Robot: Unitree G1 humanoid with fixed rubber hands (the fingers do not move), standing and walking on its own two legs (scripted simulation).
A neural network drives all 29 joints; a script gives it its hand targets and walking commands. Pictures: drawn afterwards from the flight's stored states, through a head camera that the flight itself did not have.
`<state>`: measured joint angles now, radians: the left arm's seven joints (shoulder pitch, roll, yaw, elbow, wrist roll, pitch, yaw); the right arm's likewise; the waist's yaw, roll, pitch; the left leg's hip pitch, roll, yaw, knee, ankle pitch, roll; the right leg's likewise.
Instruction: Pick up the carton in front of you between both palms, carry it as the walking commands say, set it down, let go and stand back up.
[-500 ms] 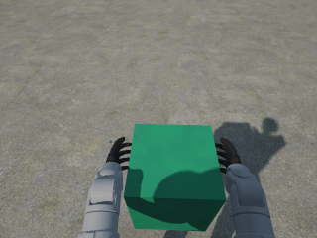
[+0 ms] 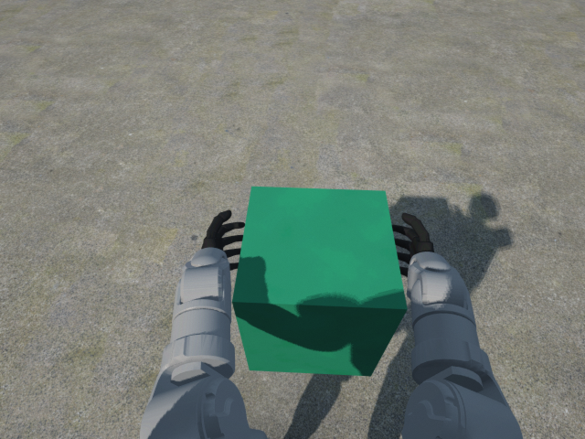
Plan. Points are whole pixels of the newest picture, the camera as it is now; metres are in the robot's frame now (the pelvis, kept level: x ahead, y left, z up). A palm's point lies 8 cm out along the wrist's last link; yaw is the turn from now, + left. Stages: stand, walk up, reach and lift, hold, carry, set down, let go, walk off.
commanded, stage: set down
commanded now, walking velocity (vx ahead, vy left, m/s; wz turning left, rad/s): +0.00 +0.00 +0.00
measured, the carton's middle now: (313, 285) +0.35 +0.00 -0.05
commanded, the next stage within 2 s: none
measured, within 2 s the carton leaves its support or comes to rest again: neither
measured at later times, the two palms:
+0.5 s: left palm (238, 294) +0.40 +0.15 -0.19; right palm (386, 299) +0.39 -0.15 -0.18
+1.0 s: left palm (245, 310) +0.43 +0.15 -0.35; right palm (369, 316) +0.43 -0.15 -0.34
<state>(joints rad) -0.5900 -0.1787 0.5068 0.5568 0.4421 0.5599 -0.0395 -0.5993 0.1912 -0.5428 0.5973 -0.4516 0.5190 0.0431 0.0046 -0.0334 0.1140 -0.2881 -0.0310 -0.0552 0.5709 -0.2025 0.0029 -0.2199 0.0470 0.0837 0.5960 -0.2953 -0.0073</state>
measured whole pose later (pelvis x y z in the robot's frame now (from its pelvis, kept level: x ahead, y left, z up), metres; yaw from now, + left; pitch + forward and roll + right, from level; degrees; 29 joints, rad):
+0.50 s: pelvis -0.01 +0.00 -0.11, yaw -1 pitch +36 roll -1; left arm -0.67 -0.10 0.38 0.52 0.22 0.21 0.03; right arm -0.67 0.12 -0.43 0.53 -0.17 0.20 -0.03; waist -0.01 -0.02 -0.13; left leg -1.45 -0.06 -0.08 1.16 -0.34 -0.02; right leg -1.38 0.10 0.08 1.20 -0.45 0.02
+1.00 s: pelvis -0.04 +0.01 -0.24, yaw -3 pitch +46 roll -3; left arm -0.96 0.02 0.39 0.69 0.19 0.23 0.06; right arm -0.95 0.03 -0.44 0.68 -0.14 0.21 -0.09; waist 0.00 -0.02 -0.14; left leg -2.00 -0.09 -0.09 1.64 -0.45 -0.04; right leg -1.92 0.14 0.06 1.68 -0.57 0.05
